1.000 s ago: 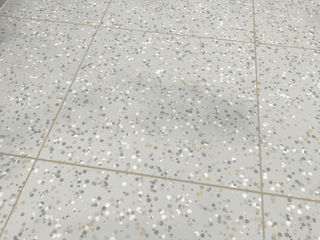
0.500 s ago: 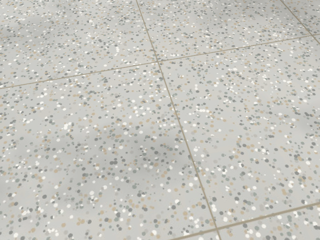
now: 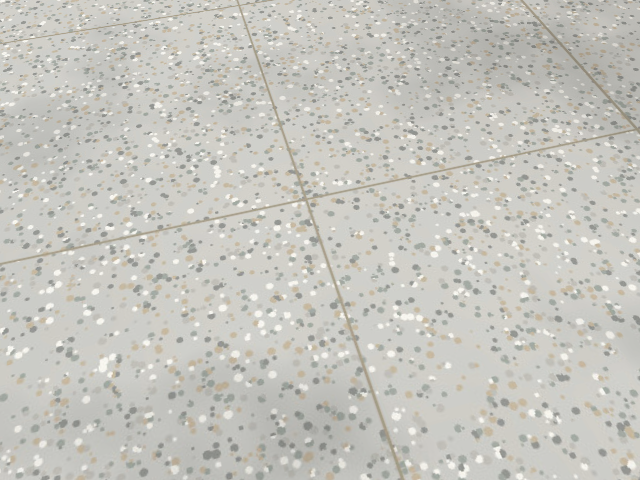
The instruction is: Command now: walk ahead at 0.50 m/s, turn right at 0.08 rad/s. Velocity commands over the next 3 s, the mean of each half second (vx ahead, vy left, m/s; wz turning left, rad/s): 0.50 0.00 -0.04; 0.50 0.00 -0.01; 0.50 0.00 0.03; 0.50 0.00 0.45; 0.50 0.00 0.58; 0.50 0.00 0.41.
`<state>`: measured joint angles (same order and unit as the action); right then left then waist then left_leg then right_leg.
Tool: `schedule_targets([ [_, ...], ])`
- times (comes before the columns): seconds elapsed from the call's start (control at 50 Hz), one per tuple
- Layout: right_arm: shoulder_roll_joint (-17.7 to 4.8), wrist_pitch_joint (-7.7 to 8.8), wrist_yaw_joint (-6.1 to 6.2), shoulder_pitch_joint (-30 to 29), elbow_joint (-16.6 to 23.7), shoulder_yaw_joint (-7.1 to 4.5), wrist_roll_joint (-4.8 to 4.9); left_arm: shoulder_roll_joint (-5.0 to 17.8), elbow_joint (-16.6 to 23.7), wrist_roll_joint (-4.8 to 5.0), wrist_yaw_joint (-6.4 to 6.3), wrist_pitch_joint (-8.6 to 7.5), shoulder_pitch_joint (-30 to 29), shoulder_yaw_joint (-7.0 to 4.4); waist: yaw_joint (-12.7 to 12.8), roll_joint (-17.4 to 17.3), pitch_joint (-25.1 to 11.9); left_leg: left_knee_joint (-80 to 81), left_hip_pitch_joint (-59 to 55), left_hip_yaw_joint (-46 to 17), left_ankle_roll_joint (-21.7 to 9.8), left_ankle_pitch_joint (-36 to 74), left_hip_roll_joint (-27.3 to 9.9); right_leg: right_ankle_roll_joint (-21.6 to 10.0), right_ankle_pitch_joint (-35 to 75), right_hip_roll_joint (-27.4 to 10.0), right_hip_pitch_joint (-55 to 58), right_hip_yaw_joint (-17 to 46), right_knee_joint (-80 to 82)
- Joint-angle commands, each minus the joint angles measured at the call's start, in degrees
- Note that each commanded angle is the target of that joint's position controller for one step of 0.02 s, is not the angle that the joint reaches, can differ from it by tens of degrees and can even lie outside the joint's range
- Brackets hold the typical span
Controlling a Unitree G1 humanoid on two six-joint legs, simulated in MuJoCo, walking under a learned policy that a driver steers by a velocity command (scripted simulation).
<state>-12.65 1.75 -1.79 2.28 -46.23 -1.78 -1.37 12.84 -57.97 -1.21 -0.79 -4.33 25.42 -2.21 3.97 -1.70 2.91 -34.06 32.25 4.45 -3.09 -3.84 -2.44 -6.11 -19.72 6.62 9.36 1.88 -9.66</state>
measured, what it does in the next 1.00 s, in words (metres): walks ahead: left foot, then right foot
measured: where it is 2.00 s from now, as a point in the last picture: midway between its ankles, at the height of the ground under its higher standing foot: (354, 233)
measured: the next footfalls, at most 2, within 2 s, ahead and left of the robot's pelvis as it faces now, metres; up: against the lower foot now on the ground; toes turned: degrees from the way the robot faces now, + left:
left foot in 0.04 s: +0.20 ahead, +0.10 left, +0.00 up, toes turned +4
right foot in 0.58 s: +0.50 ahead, -0.09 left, +0.00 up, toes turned -4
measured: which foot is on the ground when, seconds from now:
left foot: up 0.00-0.02, down 0.04-0.60, up 0.62-1.00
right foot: down 0.00-0.06, up 0.08-0.56, down 0.58-1.00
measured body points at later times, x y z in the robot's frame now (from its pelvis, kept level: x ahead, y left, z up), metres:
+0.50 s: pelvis +0.27 +0.01 +0.01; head +0.31 +0.01 +0.46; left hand +0.46 +0.23 -0.11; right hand +0.21 -0.23 -0.13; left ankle +0.16 +0.09 -0.73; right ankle +0.44 -0.11 -0.70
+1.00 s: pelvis +0.54 -0.02 +0.01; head +0.56 -0.03 +0.46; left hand +0.48 +0.22 -0.13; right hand +0.70 -0.26 -0.11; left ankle +0.70 +0.12 -0.68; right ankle +0.46 -0.09 -0.73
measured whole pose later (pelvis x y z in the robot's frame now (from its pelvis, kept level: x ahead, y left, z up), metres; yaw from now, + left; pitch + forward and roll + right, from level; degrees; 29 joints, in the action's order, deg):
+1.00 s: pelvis +0.54 -0.02 +0.01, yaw +0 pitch +0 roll -1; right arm -12.9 1.4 -1.9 4.9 -50.9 -2.0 -1.5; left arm 10.9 -60.1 -0.6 0.1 -5.4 25.3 -1.8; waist 2.7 -2.6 1.8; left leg -41.1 35.6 2.1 -1.0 -2.0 -6.0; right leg -4.9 -13.0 5.2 2.9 -4.9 -9.3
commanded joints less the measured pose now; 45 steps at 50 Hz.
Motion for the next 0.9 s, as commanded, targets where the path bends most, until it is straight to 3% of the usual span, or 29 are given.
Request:
schedule_targets([
  [0.02, -7.1, 1.58, 1.15, 6.5, 1.4, -2.06, 0.27, 10.0, 1.3, -0.6, -0.62, -0.6, -0.5, -1.72, -6.6, 6.8, -3.1, 3.3, -11.5, 1.5, -3.6, -6.3, 5.0, -2.9, 66.7, -16.8, -0.7, 3.0, -15.7],
  [0.04, -8.2, 2.11, 1.81, 16.3, -1.7, -2.75, -0.12, 10.1, 1.4, -0.29, -0.47, -0.51, -1.8, -1.69, -11.2, 5.2, -8.1, 7.4, -23.8, 0.7, -5.1, -3.0, 4.4, -2.0, 62.6, -15.0, -5.0, 1.5, -27.0],
  [0.06, -12.4, 2.37, 2.66, 26.2, -3.7, -3.88, -1.54, 8.0, 3.0, 0.29, -0.22, -0.8, -1.4, -0.97, -14.2, -0.1, -15.2, 7.8, -38.8, -11.8, -8.0, -7.9, -7.1, -1.3, 43.1, -11.7, -16.3, -0.4, -43.6],
  [0.08, -17.3, 2.2, 2.14, 26.9, -4.2, -5.13, -2.1, 2.7, 3.1, 2.27, 0.51, -0.69, 6.3, -0.3, -9.3, -14.0, -20.4, 13.9, -51.9, -41.3, -16.9, -9.4, -22.1, 1.2, -6.4, 0.8, -37.2, -2.2, -64.6],
  [0.1, -13.0, 1.7, 1.37, 21.4, -3.7, -4.31, 0.15, 8.2, 2.9, 0.45, 0.26, -0.54, 1.9, -1.37, -8.4, -3.8, -15.2, 18.2, -45.9, -43.5, -15.2, -14.5, -19.5, -0.2, -7.1, -2.3, -42.5, 4.7, -68.2],
  [0.12, -9.6, 1.74, 1.17, 15.0, -2.6, -3.36, 0.72, 8.0, 4.3, 0.43, 0.55, -0.71, -2.3, -1.51, -6.3, -1.2, -6.7, 19.4, -37.0, -33.3, -13.8, -14.7, -18.0, -0.2, -1.6, -5.4, -43.9, 4.1, -66.2],
  [0.14, -6.6, 2.11, 0.94, 12.6, -2.7, -2.55, 0.39, 6.9, 4.8, 0.36, 0.83, -0.82, -4.6, -1.23, -5.4, 1.4, -3.0, 21.5, -30.8, -27.3, -12.4, -9.7, -15.4, -0.1, 1.3, -7.4, -42.7, 3.1, -63.3],
  [0.18, -4.1, 2.84, 1.3, 12.6, -4.5, -1.51, 0.44, 5.0, 4.8, -0.68, 1.53, 0.46, -4.0, -0.9, -2.7, -0.9, -1.1, 23.9, -23.9, -18.5, -9.5, -2.9, -10.9, 1.1, 3.3, -9.9, -38.2, 2.2, -58.3],
  [0.24, -5.9, 4.12, 1.3, 16.4, -6.8, -1.78, 0.89, 3.6, 5.3, -1.06, 2.39, 1.69, -5.4, -0.55, -1.9, -1.6, -0.8, 26.0, -22.4, -13.8, -9.8, 3.4, -9.5, 3.1, 5.2, -11.1, -39.0, -0.1, -54.3],
  [0.28, -6.8, 4.31, 1.29, 18.2, -7.7, -1.96, 0.99, 3.6, 7.1, -1.06, 2.65, 2.0, -10.6, -0.37, -2.7, -1.3, 0.8, 28.0, -23.0, -11.8, -9.8, 3.5, -8.9, 4.3, 9.0, -12.6, -43.2, -1.5, -50.0],
  [0.34, -6.4, 4.14, 1.19, 20.7, -8.7, -1.72, 1.12, 3.3, 9.8, -0.66, 2.81, 1.93, -18.3, 0.07, -4.4, -1.3, 2.2, 28.5, -24.9, -8.6, -8.7, 7.3, -6.9, 5.7, 15.1, -13.1, -45.9, -3.5, -39.8],
  [0.4, -6.7, 4.15, 1.3, 23.3, -9.6, -1.69, 1.06, 2.3, 11.5, -0.26, 2.87, 1.71, -23.9, 0.74, -6.2, -1.9, 2.1, 27.6, -27.4, -6.6, -7.7, 12.0, -6.5, 5.7, 19.5, -11.7, -43.7, -5.3, -30.7],
  [0.48, -7.2, 3.75, 1.82, 25.9, -10.9, -1.69, 0.48, 3.2, 13.2, -0.18, 2.57, 1.34, -28.3, 0.68, -7.2, -2.5, 2.3, 24.7, -34.6, -6.8, -7.6, 17.7, -9.1, 4.0, 18.1, -10.2, -43.2, -5.7, -24.6],
  [0.54, -8.3, 3.34, 2.39, 24.0, -11.1, -2.01, 0.08, 4.7, 12.7, -0.33, 2.15, 0.66, -24.7, -0.04, -4.5, -3.1, 0.7, 17.9, -37.9, -6.2, -6.4, 30.9, -10.5, 1.3, 11.4, -7.7, -36.7, -6.2, -21.0],
  [0.56, -8.7, 3.13, 2.43, 23.2, -11.2, -2.1, 0.06, 5.5, 10.8, -0.49, 1.78, 0.27, -18.8, -0.6, -2.0, -2.9, -2.2, 11.1, -37.8, -5.4, -5.7, 36.9, -9.8, 0.0, 10.4, -5.9, -29.7, -6.9, -18.7],
  [0.58, -8.2, 2.91, 2.36, 22.6, -11.0, -1.87, 0.27, 6.9, 7.5, -1.1, 1.24, -0.34, -9.2, -1.43, 2.0, -0.8, -7.3, 0.0, -33.7, -3.2, -4.5, 34.9, -7.3, -1.7, 12.4, -5.6, -17.5, -6.7, -15.7],
  [0.6, -6.1, 3.02, 2.24, 22.5, -8.9, -1.14, 0.78, 11.6, 5.6, -2.55, 0.49, -0.77, 1.4, -2.75, 5.3, 4.8, -14.9, -17.1, -21.9, -0.9, -3.3, 16.5, -4.4, -4.9, 8.8, -17.9, -2.4, 6.5, -15.4],
  [0.62, -0.7, 3.0, 1.7, 29.8, -8.3, -0.24, 2.75, 16.6, 4.9, -2.32, 0.6, -0.19, 3.0, -4.17, 1.6, 18.6, -20.8, -36.6, -1.7, 0.2, -1.1, -25.7, 6.8, -13.0, 5.6, -32.3, 10.5, 34.0, -8.5],
  [0.64, -7.2, 2.6, 2.13, 24.9, -8.8, -1.85, 1.05, 12.9, 5.6, -0.11, 1.04, 0.49, -1.8, -3.62, 1.2, 7.6, -15.8, -40.2, 3.4, -7.6, -2.2, -24.7, 3.7, -11.2, 1.5, -28.9, 5.5, 33.6, -6.3],
  [0.66, -6.9, 2.94, 1.77, 20.4, -7.4, -2.04, 1.01, 9.5, 6.5, 0.3, 1.18, 0.41, -7.6, -2.63, -0.8, 5.7, -7.8, -38.7, 4.7, -7.8, -2.5, -19.1, 1.2, -9.5, 3.3, -26.7, -2.7, 24.3, -5.2],
  [0.68, -5.8, 3.15, 1.55, 18.6, -7.1, -1.78, 1.07, 6.6, 6.6, 0.07, 1.4, 0.01, -10.2, -1.9, -2.2, 3.8, -4.4, -35.7, 2.8, -7.5, -2.3, -15.4, -0.7, -7.9, 9.1, -24.1, -9.0, 18.6, -2.9],
  [0.72, -4.2, 1.82, 0.95, 19.6, -7.7, -1.59, -0.42, 4.2, 5.4, 0.43, 0.99, -0.72, -11.1, -1.14, -5.1, 5.4, -2.2, -31.0, -2.3, -7.1, -1.0, -12.9, -2.6, -5.2, 15.0, -19.9, -16.1, 10.7, -0.4],
  [0.78, -3.2, 0.4, 0.07, 17.9, -7.3, -1.57, -0.81, 5.5, 3.3, 0.88, 0.89, -1.93, -7.4, -1.3, -6.0, 5.0, -1.8, -28.3, -1.7, -5.4, 0.6, -10.4, -3.1, -5.8, 20.4, -18.6, -17.2, 6.8, 1.7],
  [0.9, -3.3, 0.08, -0.19, 4.2, -2.7, -1.14, -0.3, 5.8, 1.1, 0.83, 0.91, -1.73, -1.8, -1.09, -3.4, 4.4, 2.0, -14.5, 6.1, -2.8, 2.8, 0.2, -4.3, -5.5, 23.7, -16.7, -13.9, 2.4, 4.3],
])
Over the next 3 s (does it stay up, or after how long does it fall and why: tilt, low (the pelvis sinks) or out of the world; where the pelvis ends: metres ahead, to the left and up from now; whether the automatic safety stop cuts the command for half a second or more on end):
stays up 1.54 0.29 0.01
